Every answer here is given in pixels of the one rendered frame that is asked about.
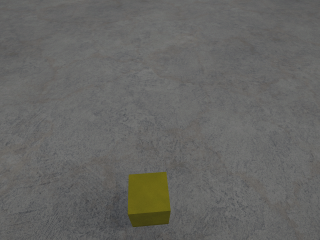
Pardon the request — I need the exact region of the carton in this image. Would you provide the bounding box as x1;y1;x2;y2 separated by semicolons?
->
127;172;171;227

